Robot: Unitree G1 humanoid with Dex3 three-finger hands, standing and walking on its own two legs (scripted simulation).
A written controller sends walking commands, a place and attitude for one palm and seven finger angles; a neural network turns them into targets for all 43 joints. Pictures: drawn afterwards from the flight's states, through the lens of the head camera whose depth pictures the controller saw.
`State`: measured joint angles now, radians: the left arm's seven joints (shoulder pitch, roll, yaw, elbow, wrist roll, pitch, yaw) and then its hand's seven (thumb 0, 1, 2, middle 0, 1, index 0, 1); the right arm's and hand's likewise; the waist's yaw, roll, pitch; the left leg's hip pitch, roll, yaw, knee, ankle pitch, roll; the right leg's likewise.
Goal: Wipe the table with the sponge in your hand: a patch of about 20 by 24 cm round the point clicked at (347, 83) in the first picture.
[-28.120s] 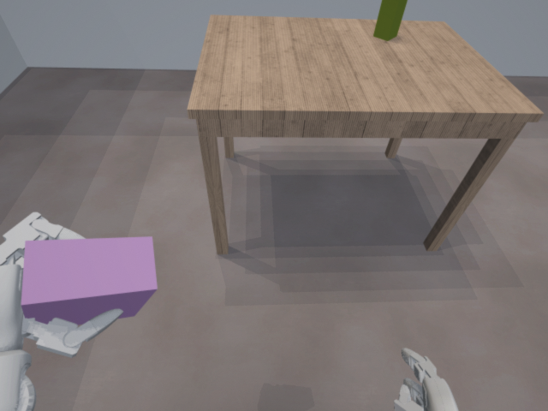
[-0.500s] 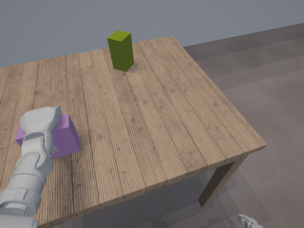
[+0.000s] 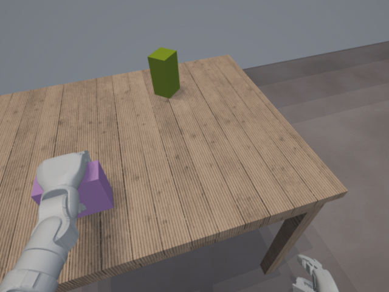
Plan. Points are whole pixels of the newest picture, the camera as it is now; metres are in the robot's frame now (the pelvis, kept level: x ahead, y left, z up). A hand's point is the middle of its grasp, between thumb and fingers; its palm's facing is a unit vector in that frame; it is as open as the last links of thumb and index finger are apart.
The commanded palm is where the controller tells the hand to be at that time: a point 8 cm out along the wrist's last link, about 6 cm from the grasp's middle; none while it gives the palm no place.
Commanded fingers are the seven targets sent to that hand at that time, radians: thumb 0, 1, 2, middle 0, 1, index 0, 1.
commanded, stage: wipe back along the first lane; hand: left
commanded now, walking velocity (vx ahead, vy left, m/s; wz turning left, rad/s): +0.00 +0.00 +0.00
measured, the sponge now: (79, 196) +0.30 +0.31 +0.01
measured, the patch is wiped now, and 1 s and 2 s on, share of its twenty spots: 1.00 1.00 1.00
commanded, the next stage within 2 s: lift the sponge slowly off the table in 0.76 s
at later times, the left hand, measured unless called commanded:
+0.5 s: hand (74, 204) +0.26 +0.28 +0.05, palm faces -0.02 -0.06 -1.00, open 10.1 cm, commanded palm +0.22 +0.27 +0.08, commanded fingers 0.00 0.10 1.30 -1.20 -1.60 -1.20 -1.60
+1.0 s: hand (73, 225) +0.22 +0.27 +0.05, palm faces +0.00 -0.09 -1.00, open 10.1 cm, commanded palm +0.18 +0.26 +0.09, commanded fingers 0.00 0.10 1.30 -1.20 -1.60 -1.20 -1.60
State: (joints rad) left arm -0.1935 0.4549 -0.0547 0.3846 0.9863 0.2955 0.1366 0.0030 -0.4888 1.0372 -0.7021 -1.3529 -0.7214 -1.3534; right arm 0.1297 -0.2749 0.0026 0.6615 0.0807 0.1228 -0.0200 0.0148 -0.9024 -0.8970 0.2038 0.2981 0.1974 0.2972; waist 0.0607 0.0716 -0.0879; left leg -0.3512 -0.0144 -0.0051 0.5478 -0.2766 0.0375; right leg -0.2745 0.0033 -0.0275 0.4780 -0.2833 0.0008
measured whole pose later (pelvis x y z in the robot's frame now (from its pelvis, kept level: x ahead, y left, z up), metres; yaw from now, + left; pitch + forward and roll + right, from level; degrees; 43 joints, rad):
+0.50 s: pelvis +0.01 -0.01 +0.00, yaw +0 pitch +3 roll -1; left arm 0.06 0.43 -0.06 0.10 0.97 0.34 0.13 0.00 -0.48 1.04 -0.70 -1.36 -0.71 -1.36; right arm 0.08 -0.27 0.01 0.65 0.07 0.10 -0.02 0.02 -0.90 -0.90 0.20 0.30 0.20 0.30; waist 0.09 0.09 -0.07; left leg -0.29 -0.01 0.00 0.53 -0.29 0.03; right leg -0.22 0.01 -0.02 0.47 -0.30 -0.01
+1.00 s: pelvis +0.00 -0.01 +0.00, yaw -1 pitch +0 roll -1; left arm 0.22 0.41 -0.08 -0.06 0.96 0.36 0.14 0.01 -0.48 1.04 -0.69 -1.36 -0.71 -1.36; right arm 0.06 -0.26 0.02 0.65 0.06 0.08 -0.02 0.02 -0.90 -0.90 0.20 0.30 0.20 0.30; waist 0.10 0.09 -0.06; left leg -0.25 0.00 0.01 0.52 -0.28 0.02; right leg -0.19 0.02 -0.01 0.48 -0.29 -0.01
